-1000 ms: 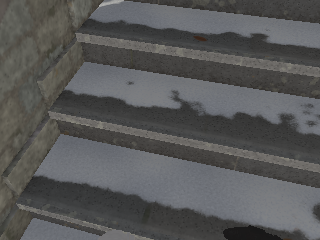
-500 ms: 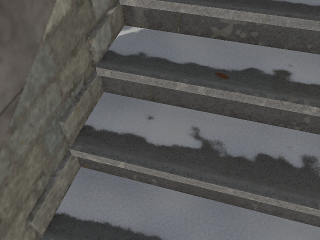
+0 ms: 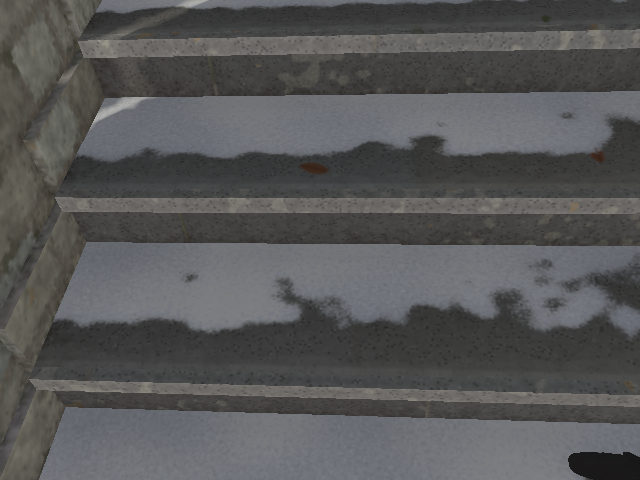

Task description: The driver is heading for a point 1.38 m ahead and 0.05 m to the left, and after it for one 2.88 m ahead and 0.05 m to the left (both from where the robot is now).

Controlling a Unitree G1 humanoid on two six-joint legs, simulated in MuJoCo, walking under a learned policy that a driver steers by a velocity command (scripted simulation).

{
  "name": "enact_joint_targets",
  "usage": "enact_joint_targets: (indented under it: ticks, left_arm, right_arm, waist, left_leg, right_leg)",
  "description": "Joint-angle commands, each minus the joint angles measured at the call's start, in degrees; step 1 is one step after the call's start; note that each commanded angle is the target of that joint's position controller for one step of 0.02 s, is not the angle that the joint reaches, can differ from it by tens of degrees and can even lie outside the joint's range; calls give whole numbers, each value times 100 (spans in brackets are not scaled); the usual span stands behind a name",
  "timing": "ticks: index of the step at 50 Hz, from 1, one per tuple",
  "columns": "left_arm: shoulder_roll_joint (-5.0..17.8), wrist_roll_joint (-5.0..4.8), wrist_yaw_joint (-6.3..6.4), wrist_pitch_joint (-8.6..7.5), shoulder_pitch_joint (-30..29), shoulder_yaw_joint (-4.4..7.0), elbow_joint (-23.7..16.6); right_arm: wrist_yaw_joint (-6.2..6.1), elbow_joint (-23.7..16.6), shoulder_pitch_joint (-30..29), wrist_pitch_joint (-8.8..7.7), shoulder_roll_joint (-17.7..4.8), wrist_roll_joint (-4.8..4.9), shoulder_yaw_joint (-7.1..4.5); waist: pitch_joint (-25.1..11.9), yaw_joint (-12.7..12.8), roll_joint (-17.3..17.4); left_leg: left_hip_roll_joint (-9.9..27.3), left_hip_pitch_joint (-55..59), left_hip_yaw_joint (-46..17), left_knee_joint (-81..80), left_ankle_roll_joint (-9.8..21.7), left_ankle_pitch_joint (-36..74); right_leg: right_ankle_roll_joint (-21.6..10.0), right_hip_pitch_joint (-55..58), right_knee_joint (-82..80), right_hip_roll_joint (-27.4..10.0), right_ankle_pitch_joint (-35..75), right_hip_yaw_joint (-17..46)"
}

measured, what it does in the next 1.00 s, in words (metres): walks ahead: left foot, then right foot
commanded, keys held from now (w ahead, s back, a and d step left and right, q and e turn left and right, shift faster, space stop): e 0.20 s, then no key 0.38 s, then w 0.42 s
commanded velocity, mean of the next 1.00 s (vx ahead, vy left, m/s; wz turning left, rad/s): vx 0.11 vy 0.00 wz -0.25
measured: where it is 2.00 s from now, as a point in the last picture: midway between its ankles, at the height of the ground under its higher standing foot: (448, 315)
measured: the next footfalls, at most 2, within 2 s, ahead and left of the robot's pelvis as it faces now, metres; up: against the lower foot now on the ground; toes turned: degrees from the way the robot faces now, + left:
left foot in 0.22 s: +0.06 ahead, +0.14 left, +0.00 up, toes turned -8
right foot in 0.62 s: +0.08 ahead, -0.12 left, +0.00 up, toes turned -17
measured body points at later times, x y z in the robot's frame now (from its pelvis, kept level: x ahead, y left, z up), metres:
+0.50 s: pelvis +0.03 +0.06 +0.00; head +0.05 +0.07 +0.45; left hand +0.25 +0.27 -0.09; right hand +0.12 -0.16 -0.10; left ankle +0.02 +0.15 -0.73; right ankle -0.01 -0.10 -0.63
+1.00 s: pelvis +0.14 -0.03 +0.00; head +0.14 -0.04 +0.45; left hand +0.16 +0.22 -0.13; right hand +0.26 -0.30 -0.10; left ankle +0.11 +0.08 -0.45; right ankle +0.04 -0.11 -0.73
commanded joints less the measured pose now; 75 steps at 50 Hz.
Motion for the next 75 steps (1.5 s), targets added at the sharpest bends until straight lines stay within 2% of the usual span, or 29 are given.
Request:
enact_joint_targets:
  ticks: [1,10,12,13,14,18,22,25,28,31,35,41,43,44,47,52,53,56,57,58,60,61,62,63,65,67,69,70,75]
  left_arm:
    - [770,-87,15,-128,233,140,-397]
    - [1152,-241,-18,-100,-299,350,-254]
    - [781,-156,16,8,-82,271,-181]
    - [452,-71,24,50,171,119,-265]
    - [971,-3,65,65,-351,302,-373]
    - [921,-57,546,170,-692,329,-372]
    - [612,-131,373,104,-537,211,-250]
    - [527,-104,292,104,-629,200,-201]
    - [345,-33,-225,274,-581,94,-79]
    - [340,-146,-268,187,-488,61,-15]
    - [781,-208,-57,85,-1134,251,-390]
    - [407,-28,-32,-147,269,310,14]
    - [1454,75,15,-104,2572,612,639]
    - [1317,232,-77,-130,3420,534,1104]
    - [711,197,82,-68,1674,272,851]
    - [435,-25,43,-376,1804,21,1400]
    - [-231,912,-173,-119,1316,-217,1663]
    - [831,374,-465,34,762,-82,1301]
    - [1158,244,-494,-58,747,-41,1326]
    - [1044,-532,104,-167,1456,81,1474]
    - [1365,-493,414,-141,2085,124,1765]
    - [1435,-451,359,-195,1846,208,1648]
    - [625,911,-689,-49,1671,7,1528]
    - [643,543,-1003,31,1702,188,1437]
    - [309,-104,-701,-97,499,175,1267]
    - [-486,143,-48,-177,-213,-71,70]
    - [-735,38,84,71,-288,-227,-98]
    - [-174,-241,-170,280,-434,-259,229]
    - [-345,28,-261,137,-1865,-546,-202]
  right_arm:
    - [-17,-508,-327,-71,-307,8,-33]
    - [168,-1031,364,-210,-85,314,109]
    - [223,-994,632,-287,-429,302,18]
    - [276,-1104,634,-336,-862,327,-83]
    - [334,-1164,967,-376,-837,158,-147]
    - [436,-868,864,-166,197,9,289]
    - [608,-840,738,-98,516,212,531]
    - [751,-519,1198,-57,-128,383,287]
    - [916,-468,737,-253,-172,411,246]
    - [1011,-215,734,-316,421,550,425]
    - [542,-2,1517,-332,-611,98,-98]
    - [428,-85,454,-153,-78,79,8]
    - [696,-189,998,-166,204,6,52]
    - [798,-11,716,-268,222,69,12]
    - [351,-598,-171,-252,354,329,97]
    - [166,-1637,-1267,181,1072,232,500]
    - [562,-1314,-401,132,729,183,634]
    - [853,-1728,-1682,371,209,154,587]
    - [922,-1565,-1334,389,365,229,601]
    - [402,-992,59,330,627,194,553]
    - [134,-611,1050,154,638,403,530]
    - [64,-432,1634,120,215,247,377]
    - [383,150,2977,248,-377,156,282]
    - [546,404,4143,365,-1056,-213,16]
    - [710,1000,3209,199,-290,-139,56]
    - [442,1245,1888,-168,414,273,101]
    - [333,1592,1628,-424,821,164,240]
    - [685,1522,943,-230,1125,-398,444]
    - [574,2503,3873,-176,853,-599,576]
  waist:
    - [-279,40,-722]
    - [-306,-272,-879]
    - [-625,-192,-106]
    - [-1083,35,1010]
    - [-853,-467,965]
    - [-78,-344,404]
    - [-103,-205,266]
    - [283,-302,204]
    - [452,-111,323]
    - [624,-15,477]
    - [992,-711,630]
    - [559,172,117]
    - [-344,738,-1921]
    - [330,1078,-1511]
    - [341,142,42]
    - [1552,-256,-539]
    - [1112,-638,-536]
    - [657,-666,-544]
    - [524,-1000,-1137]
    - [471,-780,-398]
    - [-354,-1079,-1201]
    - [-872,-1412,-1448]
    - [-1345,-1562,282]
    - [-1390,-1773,1468]
    - [933,-1319,288]
    - [393,-106,-264]
    - [964,244,-456]
    - [552,192,-456]
    - [439,-585,304]
  left_leg:
    - [141,-808,99,-883,-130,-276]
    - [17,1739,403,-5225,493,471]
    - [451,3541,49,-5664,1381,2642]
    - [1618,4996,-1504,-5776,2794,4509]
    - [2344,5280,-2509,-6116,3263,4301]
    - [1767,3928,-1150,-6335,2550,2873]
    - [1236,4017,-328,-6181,2107,2185]
    - [1359,4076,-465,-6484,2104,899]
    - [1248,2625,-376,-6324,1710,468]
    - [1380,2821,-717,-6416,1261,-957]
    - [1892,4123,-1295,-6943,2149,-2071]
    - [1085,2612,313,-5823,1813,91]
    - [-430,125,820,-2086,928,-1100]
    - [-572,-1296,-5,943,1217,-1378]
    - [-62,-2155,104,3099,1512,-834]
    - [61,-3786,67,4720,1646,-1476]
    - [296,-3363,-155,3329,2510,12]
    - [266,100,1174,955,1922,-833]
    - [-1,710,1493,943,1657,-205]
    - [-5,731,2082,-407,1730,-1275]
    - [-515,1686,1968,-1594,1664,-1381]
    - [-465,2684,1182,-2285,1808,-1389]
    - [290,4965,-1670,-3786,2634,1244]
    - [1535,5136,-5057,-5872,3397,246]
    - [1581,3134,-4278,-6223,2835,-2275]
    - [1513,2612,-2418,-6307,2046,-1355]
    - [1234,1686,-1188,-6368,1719,-747]
    - [1200,1321,-858,-6586,1869,-213]
    - [963,3666,-872,-6592,2017,561]
  right_leg:
    - [-1333,1413,-746,-1474,1704,2004]
    - [-1242,1710,-112,-1591,3619,2581]
    - [-450,711,442,-851,1973,1927]
    - [377,-692,1438,65,-257,778]
    - [896,-1889,2764,208,-2394,548]
    - [964,-2718,5645,200,-538,858]
    - [1332,-2536,4401,-172,-616,479]
    - [1601,-2101,2121,-661,-738,-88]
    - [1328,127,1033,-993,426,-643]
    - [843,536,-112,-1237,1432,-423]
    - [108,-1170,524,-824,-426,-812]
    - [-426,2121,-344,-620,560,-938]
    - [-1895,4796,-1499,-2376,2956,2406]
    - [-2006,4672,-1635,-2742,2410,2885]
    - [-741,3591,-1262,-2313,2238,805]
    - [-488,1640,-2476,-2336,-507,324]
    - [-713,770,-2493,-1901,-593,128]
    - [-1236,-1585,-4276,-1817,348,-283]
    - [-1387,-1089,-3742,-1929,4254,-565]
    - [-682,986,-2631,-1429,7202,-1441]
    - [-458,2347,-542,-1867,10480,-1002]
    - [-279,2186,750,-1869,10097,-1007]
    - [-774,-832,2572,-1513,6345,-210]
    - [-617,-2239,5626,251,1624,1049]
    - [-987,-4427,8190,211,2177,1429]
    - [-557,-3647,8660,-78,998,484]
    - [-292,-3939,8647,-367,406,445]
    - [-1074,-4210,8284,-581,1483,475]
    - [-1199,-6767,9195,-795,220,-346]
Keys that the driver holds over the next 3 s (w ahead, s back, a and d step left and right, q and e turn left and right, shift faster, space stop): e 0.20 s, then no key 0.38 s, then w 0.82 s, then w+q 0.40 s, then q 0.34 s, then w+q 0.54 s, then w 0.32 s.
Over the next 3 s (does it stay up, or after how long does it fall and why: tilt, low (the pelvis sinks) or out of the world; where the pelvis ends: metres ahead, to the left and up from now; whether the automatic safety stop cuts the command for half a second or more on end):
stays up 1.17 -0.14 0.57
